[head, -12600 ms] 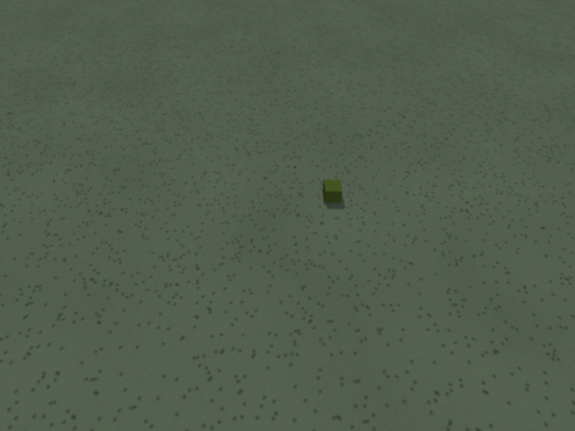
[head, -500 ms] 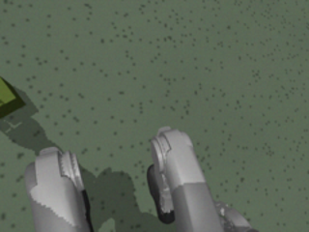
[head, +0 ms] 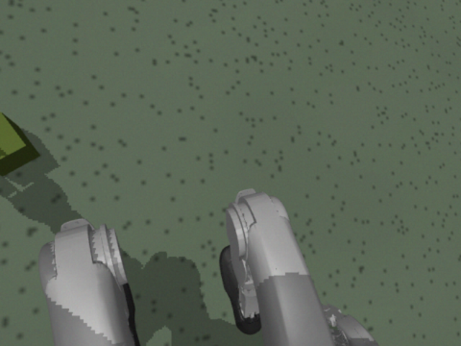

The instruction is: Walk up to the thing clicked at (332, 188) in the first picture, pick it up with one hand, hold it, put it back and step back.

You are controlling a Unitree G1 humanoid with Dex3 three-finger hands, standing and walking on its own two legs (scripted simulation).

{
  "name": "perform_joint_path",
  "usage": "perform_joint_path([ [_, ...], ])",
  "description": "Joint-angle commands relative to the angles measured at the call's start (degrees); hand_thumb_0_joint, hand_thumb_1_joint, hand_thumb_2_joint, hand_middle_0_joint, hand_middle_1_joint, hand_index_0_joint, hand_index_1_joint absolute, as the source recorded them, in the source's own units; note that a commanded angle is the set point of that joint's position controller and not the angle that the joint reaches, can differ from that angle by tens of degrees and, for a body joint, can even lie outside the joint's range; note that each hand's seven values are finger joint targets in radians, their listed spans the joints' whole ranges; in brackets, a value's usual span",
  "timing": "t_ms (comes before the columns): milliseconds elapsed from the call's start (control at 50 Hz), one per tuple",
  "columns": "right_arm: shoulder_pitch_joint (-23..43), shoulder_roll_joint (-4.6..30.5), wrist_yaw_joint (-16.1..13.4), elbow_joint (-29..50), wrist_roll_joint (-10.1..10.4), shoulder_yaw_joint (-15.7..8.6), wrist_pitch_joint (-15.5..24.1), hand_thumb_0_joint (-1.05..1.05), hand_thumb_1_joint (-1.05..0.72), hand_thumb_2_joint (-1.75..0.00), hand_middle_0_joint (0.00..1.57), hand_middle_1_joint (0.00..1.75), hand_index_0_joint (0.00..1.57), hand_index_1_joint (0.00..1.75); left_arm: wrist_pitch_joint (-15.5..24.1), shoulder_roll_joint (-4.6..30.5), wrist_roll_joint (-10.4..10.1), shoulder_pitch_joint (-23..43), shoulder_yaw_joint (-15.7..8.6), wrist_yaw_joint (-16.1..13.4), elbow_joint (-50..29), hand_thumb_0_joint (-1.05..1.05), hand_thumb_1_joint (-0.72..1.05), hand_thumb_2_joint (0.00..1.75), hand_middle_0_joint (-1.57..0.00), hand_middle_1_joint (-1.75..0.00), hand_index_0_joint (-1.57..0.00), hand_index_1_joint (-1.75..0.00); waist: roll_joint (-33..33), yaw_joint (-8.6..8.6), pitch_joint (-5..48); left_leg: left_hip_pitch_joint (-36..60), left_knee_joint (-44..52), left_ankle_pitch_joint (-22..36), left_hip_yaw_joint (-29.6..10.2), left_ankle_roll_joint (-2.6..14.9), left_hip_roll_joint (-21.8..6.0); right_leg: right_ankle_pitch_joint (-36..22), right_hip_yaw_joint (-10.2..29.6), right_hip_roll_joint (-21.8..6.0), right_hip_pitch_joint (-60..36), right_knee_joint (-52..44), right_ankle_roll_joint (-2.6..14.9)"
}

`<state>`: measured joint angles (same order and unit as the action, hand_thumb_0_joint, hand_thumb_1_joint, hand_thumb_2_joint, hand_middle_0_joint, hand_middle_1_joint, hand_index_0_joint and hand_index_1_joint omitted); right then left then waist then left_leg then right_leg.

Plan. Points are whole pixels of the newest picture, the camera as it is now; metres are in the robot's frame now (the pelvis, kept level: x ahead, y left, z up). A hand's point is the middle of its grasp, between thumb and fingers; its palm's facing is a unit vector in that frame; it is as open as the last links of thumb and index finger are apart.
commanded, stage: rise first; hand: left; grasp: from above
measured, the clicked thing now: (2, 145) +0.49 +0.35 -0.29
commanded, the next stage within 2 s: none
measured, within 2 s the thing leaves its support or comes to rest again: neither
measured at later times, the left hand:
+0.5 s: hand out of the picture +0.43 +0.39 -0.16, palm faces -0.30 -0.28 -0.91, open 13.7 cm
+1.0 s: hand out of the picture +0.43 +0.38 -0.15, palm faces -0.30 -0.29 -0.91, open 13.7 cm
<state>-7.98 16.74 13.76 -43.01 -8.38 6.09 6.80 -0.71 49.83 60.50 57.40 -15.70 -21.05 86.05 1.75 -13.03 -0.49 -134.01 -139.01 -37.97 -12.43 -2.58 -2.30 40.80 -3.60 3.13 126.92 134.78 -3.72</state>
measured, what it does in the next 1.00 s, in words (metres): stands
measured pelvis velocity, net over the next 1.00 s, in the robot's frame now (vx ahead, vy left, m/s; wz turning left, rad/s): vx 0.00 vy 0.00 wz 0.00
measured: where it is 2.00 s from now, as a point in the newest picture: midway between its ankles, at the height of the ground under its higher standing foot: (186, 319)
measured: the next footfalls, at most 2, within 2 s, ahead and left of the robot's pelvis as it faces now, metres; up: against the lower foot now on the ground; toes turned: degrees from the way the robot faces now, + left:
none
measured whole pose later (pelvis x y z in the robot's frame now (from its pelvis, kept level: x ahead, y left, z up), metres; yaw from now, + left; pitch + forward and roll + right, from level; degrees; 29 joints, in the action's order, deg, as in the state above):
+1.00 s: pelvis +0.00 +0.00 +0.00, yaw +0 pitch +32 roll -9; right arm -7.5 16.8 14.5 -43.6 -8.8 5.8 8.3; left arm -1.7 48.8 59.9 58.2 -15.8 -22.2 87.9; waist 1.3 -13.2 0.2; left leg -133.7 -138.7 -38.0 -12.3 -2.5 -2.3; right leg 40.7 -3.5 3.1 126.8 134.5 -3.8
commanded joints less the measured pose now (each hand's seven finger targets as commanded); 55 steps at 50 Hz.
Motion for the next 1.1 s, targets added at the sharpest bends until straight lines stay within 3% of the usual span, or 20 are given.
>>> perform_joint_path([
  [0,-12.0,15.0,-0.5,0.1,0.4,-4.5,0.4,0.0,-0.92,-0.91,0.2,0.3,0.2,0.3,-0.3,18.1,0.1,16.2,-1.1,-3.1,-10.0,0.0,-0.52,0.93,-0.15,-1.0,-0.15,-1.0,-22.2,0.39,39.9,33.0,13.9,9.7,8.5,3.25,0.0,-14.0,-7.2,1.0,-16.4,-13.4,5.2],
  [80,-12.1,14.4,-0.3,-0.3,0.2,-4.6,0.4,0.0,-0.92,-0.91,0.2,0.3,0.2,0.3,-0.5,15.5,-0.3,16.3,0.8,-2.9,-8.9,0.0,-0.52,0.93,-0.15,-1.0,-0.15,-1.0,-20.8,-0.61,38.3,31.0,13.7,8.6,8.6,3.48,0.0,-13.1,-7.1,1.1,-16.2,-14.0,5.17],
  [140,-11.9,14.5,-0.3,-0.3,0.3,-4.8,0.6,0.0,-0.93,-0.91,0.2,0.3,0.2,0.3,-0.6,16.8,-0.6,15.3,-0.2,-3.1,-8.3,0.0,-0.51,0.92,-0.16,-0.99,-0.16,-0.99,-20.0,0.32,39.8,31.0,13.4,9.3,8.6,3.59,-0.1,-13.7,-6.9,1.2,-17.4,-14.2,5.05],
  [220,-11.6,13.9,-0.3,-0.2,0.2,-4.3,0.7,0.0,-0.92,-0.91,0.2,0.3,0.2,0.3,-0.6,15.8,-0.7,14.9,0.6,-2.8,-6.7,0.0,-0.49,0.9,-0.16,-0.99,-0.17,-0.99,-19.4,-0.09,37.7,29.5,13.5,8.7,8.7,3.7,0.1,-13.2,-6.7,1.1,-17.4,-14.4,5.03],
  [260,-11.7,14.8,-0.3,-0.1,0.2,-4.4,0.8,0.0,-0.92,-0.91,0.2,0.3,0.2,0.3,-0.4,17.6,-0.3,15.6,-0.5,-3.0,-6.6,0.0,-0.5,0.92,-0.16,-0.99,-0.16,-0.99,-19.0,-0.03,38.1,29.4,13.4,8.1,8.3,3.71,0.0,-12.4,-7.0,1.2,-16.8,-14.1,5.08],
  [300,-11.5,14.4,-0.4,-0.2,0.1,-4.2,1.0,0.0,-0.92,-0.91,0.2,0.3,0.2,0.3,-0.3,15.2,-0.3,15.9,0.8,-3.1,-6.0,0.0,-0.5,0.91,-0.17,-0.98,-0.17,-0.98,-19.2,-0.54,37.6,29.9,13.3,8.2,8.4,3.58,0.1,-12.7,-7.0,1.1,-16.4,-13.9,5.12],
  [380,-11.5,14.4,-0.2,-0.2,0.0,-4.4,1.2,0.0,-0.92,-0.91,0.2,0.3,0.2,0.3,-0.1,17.4,-0.3,14.9,-0.9,-3.8,-6.7,0.0,-0.49,0.9,-0.17,-0.99,-0.17,-0.98,-19.6,0.68,39.9,30.7,13.0,9.6,8.6,3.63,0.1,-14.0,-6.7,1.2,-17.7,-13.9,4.99],
  [440,-11.5,14.2,0.0,-0.3,-0.1,-4.4,1.2,0.0,-0.92,-0.91,0.2,0.3,0.2,0.3,-0.3,16.6,-0.4,16.1,-0.2,-4.0,-6.3,0.0,-0.49,0.9,-0.18,-0.98,-0.18,-0.97,-19.1,-0.37,38.7,29.3,12.8,8.5,8.7,3.73,0.0,-13.0,-6.7,1.4,-17.6,-14.3,4.9],
  [480,-11.5,14.4,-0.2,-0.7,0.0,-4.4,1.4,0.0,-0.92,-0.91,0.2,0.3,0.2,0.3,-0.2,18.1,-0.5,17.6,-1.1,-4.5,-8.1,0.0,-0.48,0.89,-0.18,-0.98,-0.18,-0.97,-19.8,0.34,39.7,30.1,12.6,9.0,8.8,3.71,0.0,-13.5,-6.6,1.3,-17.6,-14.1,4.91],
  [520,-11.5,14.4,-0.2,-0.8,-0.2,-4.5,1.7,0.0,-0.93,-0.91,0.2,0.3,0.2,0.3,-0.7,15.7,-0.3,15.4,0.1,-4.2,-5.5,0.0,-0.5,0.9,-0.16,-0.99,-0.17,-0.99,-20.4,-0.62,38.2,30.8,13.0,8.6,8.6,3.51,0.0,-13.2,-7.0,1.2,-16.4,-13.8,5.02],
  [580,-11.3,14.7,-0.1,-0.6,-0.1,-4.9,1.8,0.0,-0.93,-0.91,0.2,0.3,0.2,0.3,-0.9,17.4,-0.8,15.7,-0.9,-4.4,-7.5,0.0,-0.49,0.9,-0.18,-0.98,-0.18,-0.97,-20.9,0.58,39.1,31.4,13.3,8.3,8.6,3.51,-0.1,-12.5,-6.9,1.2,-15.9,-14.0,5.12],
  [640,-11.2,14.3,0.0,-0.7,0.1,-4.8,1.7,0.0,-0.92,-0.91,0.2,0.3,0.2,0.3,-1.1,15.9,-1.0,15.5,0.1,-4.1,-7.1,0.0,-0.48,0.89,-0.18,-0.96,-0.18,-0.96,-20.7,0.1,38.6,30.5,13.4,8.0,8.6,3.5,0.0,-12.4,-7.0,1.2,-15.9,-13.7,5.21],
  [760,-12.4,14.4,0.3,-0.7,0.2,-5.1,1.6,0.0,-0.92,-0.91,0.2,0.3,0.2,0.3,-1.2,14.7,-0.8,15.0,0.4,-3.5,-8.7,0.0,-0.49,0.9,-0.17,-0.98,-0.17,-0.97,-20.0,-0.18,41.1,32.4,13.0,11.8,8.6,3.55,0.0,-16.3,-6.8,1.0,-18.4,-14.0,4.94],
  [800,-12.8,14.3,0.3,-1.0,0.2,-4.8,1.6,0.0,-0.92,-0.91,0.2,0.3,0.2,0.3,-1.1,16.1,-1.1,16.5,-0.8,-3.9,-10.1,0.0,-0.48,0.9,-0.16,-0.99,-0.17,-0.98,-20.0,-0.08,42.2,31.8,12.6,13.0,8.7,3.67,0.0,-17.6,-6.6,0.9,-19.6,-13.9,4.72],
  [820,-12.0,14.1,0.3,-0.9,0.3,-4.9,1.6,0.0,-0.92,-0.91,0.2,0.3,0.2,0.3,-1.4,15.2,-1.4,15.0,-0.4,-3.9,-7.8,0.0,-0.49,0.9,-0.16,-1.0,-0.17,-0.99,-19.7,0.68,41.1,31.7,13.0,12.3,8.7,3.6,0.0,-16.6,-6.5,1.0,-18.4,-14.0,4.92],
  [860,-12.3,14.5,0.3,-0.8,0.0,-4.7,1.6,0.0,-0.92,-0.91,0.2,0.3,0.2,0.3,-1.4,15.0,-0.9,15.8,0.3,-3.8,-6.3,0.0,-0.5,0.9,-0.16,-0.99,-0.16,-0.98,-18.9,-0.88,38.3,29.6,12.8,10.1,8.7,3.81,0.0,-14.7,-6.6,1.1,-17.7,-14.6,4.81],
  [900,-11.9,14.4,0.3,-0.9,-0.1,-4.5,1.7,0.0,-0.92,-0.91,0.2,0.3,0.2,0.3,-1.1,15.5,-0.7,15.9,0.5,-3.6,-5.3,0.0,-0.49,0.9,-0.17,-0.97,-0.18,-0.97,-18.7,-0.49,37.3,29.2,13.1,8.7,8.5,3.78,0.1,-13.0,-6.8,1.2,-16.6,-14.1,5.13],
  [960,-11.9,15.1,0.1,-0.7,-0.2,-4.2,2.0,0.0,-0.92,-0.91,0.2,0.3,0.2,0.3,-0.7,17.4,-0.3,17.4,-0.9,-4.1,-6.9,0.0,-0.47,0.89,-0.19,-0.97,-0.19,-0.96,-20.3,0.0,38.8,30.6,13.2,8.7,8.6,3.65,0.2,-12.9,-6.8,1.1,-17.1,-14.0,5.09],
  [1000,-11.4,14.8,0.2,-0.4,-0.3,-4.1,2.0,0.0,-0.92,-0.91,0.2,0.3,0.2,0.3,-0.7,15.5,-0.2,16.8,0.8,-4.1,-4.6,0.0,-0.47,0.89,-0.19,-0.96,-0.19,-0.96,-19.2,-1.04,37.3,29.4,13.3,7.0,8.4,3.7,0.1,-11.5,-7.1,1.3,-15.9,-14.2,5.1],
  [1080,-11.4,14.7,0.0,-0.7,-0.4,-4.0,2.5,0.0,-0.92,-0.91,0.2,0.3,0.2,0.3,-0.1,16.3,0.0,16.8,1.0,-3.8,-4.1,0.0,-0.46,0.88,-0.2,-0.95,-0.2,-0.94,-19.3,-0.78,36.4,29.0,13.1,6.3,8.4,3.75,0.2,-10.8,-6.9,1.3,-15.7,-14.3,5.11],
])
